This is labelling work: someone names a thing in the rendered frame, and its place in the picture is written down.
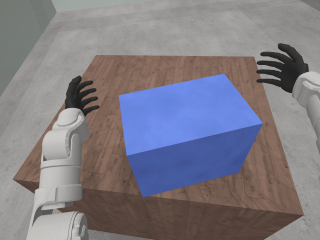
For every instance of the right robot forearm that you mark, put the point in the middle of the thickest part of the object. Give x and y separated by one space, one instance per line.
306 91

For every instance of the pedestal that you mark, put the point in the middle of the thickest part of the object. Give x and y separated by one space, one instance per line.
252 204

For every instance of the left robot forearm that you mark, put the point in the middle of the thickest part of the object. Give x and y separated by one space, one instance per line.
61 159

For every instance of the carton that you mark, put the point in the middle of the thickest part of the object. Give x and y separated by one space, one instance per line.
186 133

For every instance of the robot left upper arm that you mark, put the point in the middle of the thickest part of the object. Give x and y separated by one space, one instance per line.
60 226

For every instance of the robot left hand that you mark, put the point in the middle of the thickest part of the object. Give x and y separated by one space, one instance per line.
74 96

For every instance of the robot right hand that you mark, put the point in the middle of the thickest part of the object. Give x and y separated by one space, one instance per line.
291 69

